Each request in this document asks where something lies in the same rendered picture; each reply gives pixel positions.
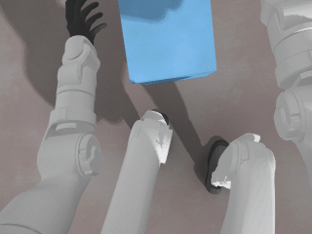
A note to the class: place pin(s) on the left robot hand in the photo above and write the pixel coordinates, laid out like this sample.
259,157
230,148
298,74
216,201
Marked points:
76,24

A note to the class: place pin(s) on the left robot upper arm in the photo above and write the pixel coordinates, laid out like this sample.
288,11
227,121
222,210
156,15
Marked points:
66,165

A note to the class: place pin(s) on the right robot forearm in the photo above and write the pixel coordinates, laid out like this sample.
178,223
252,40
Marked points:
289,29

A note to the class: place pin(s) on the left robot forearm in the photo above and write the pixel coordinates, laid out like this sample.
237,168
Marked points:
76,91

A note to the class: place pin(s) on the robot right shin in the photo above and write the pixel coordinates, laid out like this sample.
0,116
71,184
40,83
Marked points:
218,177

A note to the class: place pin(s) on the robot shin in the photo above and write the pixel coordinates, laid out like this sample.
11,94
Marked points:
138,124
218,177

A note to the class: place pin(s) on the carton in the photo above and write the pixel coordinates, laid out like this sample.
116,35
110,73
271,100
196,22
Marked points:
167,40

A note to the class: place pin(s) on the robot left shin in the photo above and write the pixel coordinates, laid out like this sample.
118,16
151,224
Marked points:
138,124

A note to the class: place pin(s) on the right robot upper arm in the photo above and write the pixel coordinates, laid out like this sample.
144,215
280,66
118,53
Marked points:
293,121

